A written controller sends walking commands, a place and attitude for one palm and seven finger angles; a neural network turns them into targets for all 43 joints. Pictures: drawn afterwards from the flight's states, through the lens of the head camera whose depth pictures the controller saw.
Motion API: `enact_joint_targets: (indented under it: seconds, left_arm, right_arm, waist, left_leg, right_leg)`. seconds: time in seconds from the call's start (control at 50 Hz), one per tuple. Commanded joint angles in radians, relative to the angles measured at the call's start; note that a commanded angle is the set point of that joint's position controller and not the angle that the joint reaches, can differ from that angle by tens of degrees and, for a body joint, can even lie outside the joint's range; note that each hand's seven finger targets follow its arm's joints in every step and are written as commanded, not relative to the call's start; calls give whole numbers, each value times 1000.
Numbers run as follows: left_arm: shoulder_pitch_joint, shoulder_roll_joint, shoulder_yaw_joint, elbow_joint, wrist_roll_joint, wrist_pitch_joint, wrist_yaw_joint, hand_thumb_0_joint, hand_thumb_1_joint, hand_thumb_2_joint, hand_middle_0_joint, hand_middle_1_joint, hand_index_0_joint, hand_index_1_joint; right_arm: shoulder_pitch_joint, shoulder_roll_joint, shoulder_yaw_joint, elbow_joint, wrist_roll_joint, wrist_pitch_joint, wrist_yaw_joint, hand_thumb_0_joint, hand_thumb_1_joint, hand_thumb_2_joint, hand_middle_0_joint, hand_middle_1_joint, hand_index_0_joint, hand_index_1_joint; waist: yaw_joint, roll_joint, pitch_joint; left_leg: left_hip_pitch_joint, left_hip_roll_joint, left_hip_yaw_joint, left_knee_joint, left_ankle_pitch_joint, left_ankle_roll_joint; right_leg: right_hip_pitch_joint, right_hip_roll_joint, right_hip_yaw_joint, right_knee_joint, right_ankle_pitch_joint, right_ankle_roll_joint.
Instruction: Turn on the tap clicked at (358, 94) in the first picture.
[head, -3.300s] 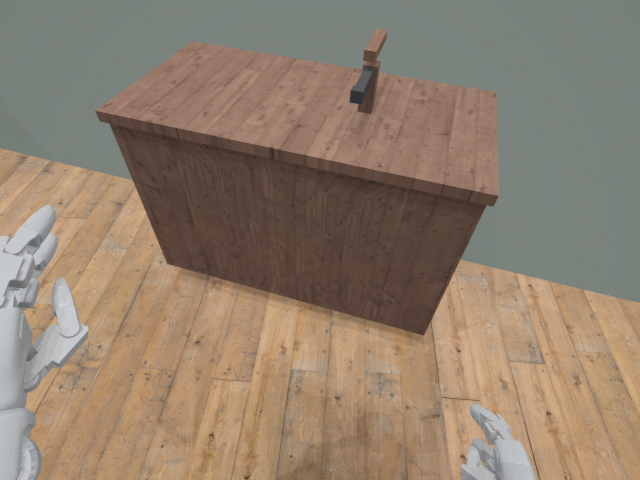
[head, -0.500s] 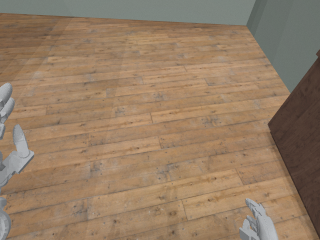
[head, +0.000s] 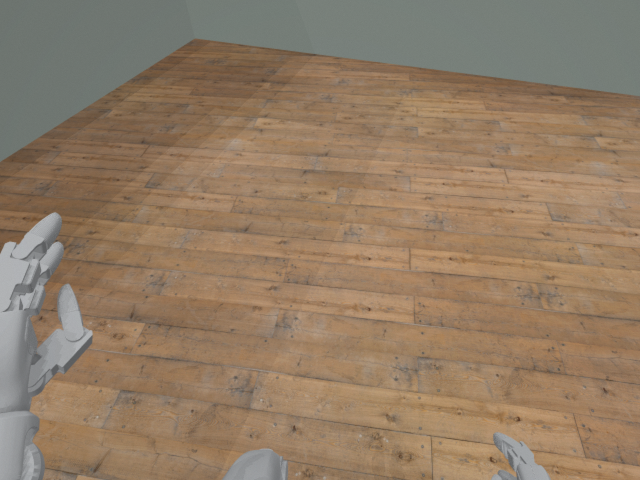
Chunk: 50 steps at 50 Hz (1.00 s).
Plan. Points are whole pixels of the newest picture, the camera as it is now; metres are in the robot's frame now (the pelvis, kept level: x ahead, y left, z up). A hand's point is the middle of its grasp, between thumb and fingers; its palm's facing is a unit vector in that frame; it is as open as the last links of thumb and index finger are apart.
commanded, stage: walk around to get in front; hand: left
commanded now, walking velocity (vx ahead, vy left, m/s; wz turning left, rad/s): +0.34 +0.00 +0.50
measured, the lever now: out of the picture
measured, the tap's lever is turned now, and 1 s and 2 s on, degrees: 0 0 0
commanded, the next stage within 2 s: walk to a spot facing it in 1.58 s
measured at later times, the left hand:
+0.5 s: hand (11, 289) +0.23 +0.30 +0.19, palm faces +0.55 -0.72 -0.44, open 7.4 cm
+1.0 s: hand (45, 208) +0.36 +0.36 +0.17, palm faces +0.64 -0.66 -0.38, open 7.4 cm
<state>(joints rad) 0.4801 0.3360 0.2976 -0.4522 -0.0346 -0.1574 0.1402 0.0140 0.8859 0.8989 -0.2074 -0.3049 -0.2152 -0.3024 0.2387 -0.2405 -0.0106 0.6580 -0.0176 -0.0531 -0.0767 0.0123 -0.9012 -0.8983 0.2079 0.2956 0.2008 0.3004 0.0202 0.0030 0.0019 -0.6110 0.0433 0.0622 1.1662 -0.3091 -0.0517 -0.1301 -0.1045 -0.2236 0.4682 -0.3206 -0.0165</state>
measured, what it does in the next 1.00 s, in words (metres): walks ahead: left foot, then right foot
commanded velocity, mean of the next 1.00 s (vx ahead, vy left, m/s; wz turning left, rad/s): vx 0.37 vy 0.00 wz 0.21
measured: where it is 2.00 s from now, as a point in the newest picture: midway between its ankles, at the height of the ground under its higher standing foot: (305, 404)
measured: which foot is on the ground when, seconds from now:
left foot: up 0.00-0.18, down 0.20-0.60, up 0.62-0.90, down 0.92-1.00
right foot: down 0.00-0.20, up 0.22-0.58, down 0.60-0.92, up 0.94-1.00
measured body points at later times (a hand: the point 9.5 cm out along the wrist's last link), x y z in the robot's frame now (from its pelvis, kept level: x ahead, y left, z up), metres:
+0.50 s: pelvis +0.08 +0.04 +0.00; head +0.09 +0.03 +0.45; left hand +0.20 +0.34 +0.21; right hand +0.26 -0.12 -0.10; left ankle +0.07 +0.14 -0.74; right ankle +0.14 -0.10 -0.70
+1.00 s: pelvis +0.21 +0.06 -0.02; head +0.23 +0.08 +0.43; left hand +0.32 +0.39 +0.19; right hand +0.44 -0.14 -0.10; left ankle +0.24 +0.18 -0.74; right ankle +0.16 -0.07 -0.68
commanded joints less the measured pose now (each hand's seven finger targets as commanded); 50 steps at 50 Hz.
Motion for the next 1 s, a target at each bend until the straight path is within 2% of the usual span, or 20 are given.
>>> enact_joint_targets:
  seconds: [0.0, 0.1, 0.14, 0.16, 0.18, 0.2, 0.24, 0.38, 0.52, 0.54, 0.56, 0.58, 0.6, 0.7, 0.84, 0.88, 0.9, 0.92, 0.94, 0.98]
  left_arm:
    - [-121, 216, 165, -237, -3, -78, 40, 0, 900, 900, -200, -300, -200, -300]
    - [-104, 182, 157, -302, -6, -70, 70, 0, 900, 900, -200, -300, -200, -300]
    - [-153, 179, 143, -322, -5, -75, 76, 0, 900, 900, -200, -300, -200, -300]
    - [-183, 178, 137, -350, -2, -95, 77, 0, 900, 900, -200, -300, -200, -300]
    - [-149, 147, 112, -350, -6, -113, 72, 0, 900, 900, -200, -300, -200, -300]
    - [-222, 219, 147, -344, 17, -134, 69, 0, 900, 900, -200, -300, -200, -300]
    - [-145, 263, 218, -317, 19, -125, 47, 0, 900, 900, -200, -300, -200, -300]
    - [-27, 169, 182, -324, 0, -136, 22, 0, 900, 900, -200, -300, -200, -300]
    - [-174, 137, 107, -123, 15, -90, 15, 0, 900, 900, -200, -300, -200, -300]
    - [-197, 146, 101, -130, 19, -84, 16, 0, 900, 900, -200, -300, -200, -300]
    - [-212, 183, 120, -144, 29, -79, 21, 0, 900, 900, -200, -300, -200, -300]
    - [-211, 224, 139, -147, 29, -70, 26, 0, 900, 900, -200, -300, -200, -300]
    - [-257, 224, 136, -186, 10, -78, 27, 0, 900, 900, -200, -300, -200, -300]
    - [-155, 237, 183, -300, 12, -127, 26, 0, 900, 900, -200, -300, -200, -300]
    - [-50, 198, 206, -303, -5, -126, 71, 0, 900, 900, -200, -300, -200, -300]
    - [-63, 169, 172, -291, -2, -141, 66, 0, 900, 900, -200, -300, -200, -300]
    - [-88, 169, 180, -316, -6, -150, 67, 0, 900, 900, -200, -300, -200, -300]
    - [-126, 214, 195, -272, -2, -160, 61, 0, 900, 900, -200, -300, -200, -300]
    - [-144, 260, 224, -257, 4, -154, 49, 0, 900, 900, -200, -300, -200, -300]
    - [-114, 243, 220, -318, 2, -155, 36, 0, 900, 900, -200, -300, -200, -300]
  right_arm:
    - [-135, -51, -34, -218, 4, -56, -11, 0, -900, -900, 200, 300, 200, 300]
    - [-97, -42, -40, -256, 8, -60, -5, 0, -900, -900, 200, 300, 200, 300]
    - [-55, -55, -50, -252, 9, -58, -14, 0, -900, -900, 200, 300, 200, 300]
    - [-47, -76, -56, -257, 18, -58, -17, 0, -900, -900, 200, 300, 200, 300]
    - [-60, -93, -54, -259, 15, -67, -6, 0, -900, -900, 200, 300, 200, 300]
    - [-67, -79, -40, -245, 19, -79, 13, 0, -900, -900, 200, 300, 200, 300]
    - [-98, -88, -58, -221, 31, -66, 18, 0, -900, -900, 200, 300, 200, 300]
    - [-98, -49, -28, -180, 26, -114, 14, 0, -900, -900, 200, 300, 200, 300]
    - [-103, -59, -16, -150, 18, -98, -17, 0, -900, -900, 200, 300, 200, 300]
    - [-112, -49, -11, -153, 21, -92, -17, 0, -900, -900, 200, 300, 200, 300]
    - [-105, -35, -11, -155, 20, -84, -15, 0, -900, -900, 200, 300, 200, 300]
    - [-118, -26, -9, -163, 21, -78, -13, 0, -900, -900, 200, 300, 200, 300]
    - [-151, -65, -25, -173, 16, -94, -6, 0, -900, -900, 200, 300, 200, 300]
    - [-167, -55, -20, -168, 22, -59, -2, 0, -900, -900, 200, 300, 200, 300]
    - [-89, -38, -44, -220, 15, -51, -6, 0, -900, -900, 200, 300, 200, 300]
    - [-50, -71, -67, -226, 23, -55, -17, 0, -900, -900, 200, 300, 200, 300]
    - [-70, -93, -73, -230, 25, -55, -10, 0, -900, -900, 200, 300, 200, 300]
    - [-91, -86, -56, -226, 19, -57, 1, 0, -900, -900, 200, 300, 200, 300]
    - [-103, -85, -56, -210, 16, -59, 4, 0, -900, -900, 200, 300, 200, 300]
    - [-106, -78, -69, -191, 33, -65, 10, 0, -900, -900, 200, 300, 200, 300]
  waist:
    - [15, -160, -1]
    - [28, -223, -64]
    - [-35, -112, -145]
    - [-68, 97, -197]
    - [-50, 394, -190]
    - [-51, 280, -171]
    - [-38, 189, -123]
    - [-16, 211, -73]
    - [-8, 128, -51]
    - [-5, 69, -65]
    - [-1, -95, -98]
    - [10, -311, -84]
    - [9, -290, -69]
    - [-10, -81, 3]
    - [-9, -116, -94]
    - [-49, 84, -163]
    - [-45, 299, -194]
    - [-45, 319, -171]
    - [-47, 251, -130]
    - [-34, 178, -117]
  left_leg:
    - [-7, 36, 77, -263, -3, 17]
    - [175, -16, 171, -532, -66, 50]
    - [449, -78, 208, -678, 23, 68]
    - [667, 26, 22, -717, 67, 126]
    - [785, 317, -439, -792, 381, 263]
    - [708, 394, -608, -841, 364, 336]
    - [556, 365, -540, -864, 91, 352]
    - [308, 209, -165, -964, -114, 223]
    - [275, 181, -133, -783, -189, 185]
    - [230, 153, -109, -669, -180, 164]
    - [100, 89, -38, -415, -163, 136]
    - [-111, -44, 26, -100, -239, 87]
    - [-152, -23, -71, 43, -193, 63]
    - [-67, 75, -41, -73, -62, 28]
    - [322, -30, 189, -639, 110, 45]
    - [598, 50, 42, -719, 170, 106]
    - [746, 282, -329, -770, 330, 225]
    - [695, 407, -566, -846, 327, 315]
    - [645, 434, -598, -865, 264, 349]
    - [643, 374, -437, -829, 245, 326]
  right_leg:
    - [60, -253, 136, -182, 319, -84]
    - [84, -259, 115, -54, 374, -97]
    - [-27, -200, 29, 257, 446, -37]
    - [-222, -141, 1, 535, 313, 17]
    - [-495, 17, 35, 802, -249, 77]
    - [-546, 21, 165, 925, -292, 46]
    - [-598, -44, 233, 942, -201, 57]
    - [-331, -16, 97, 473, -2, 75]
    - [-67, 74, 22, 55, -33, 73]
    - [12, 46, 68, -25, -48, 53]
    - [121, -93, 274, -120, -138, -17]
    - [203, -314, 667, -231, -144, -135]
    - [149, -384, 750, -278, -236, -161]
    - [36, -279, 299, -206, 161, -136]
    - [26, -170, 126, 18, 324, -83]
    - [-148, -101, 59, 370, 299, -6]
    - [-384, 30, 52, 629, -101, 44]
    - [-489, 53, 151, 791, -306, 33]
    - [-570, 1, 224, 862, -274, 36]
    - [-634, -32, 230, 831, -207, 43]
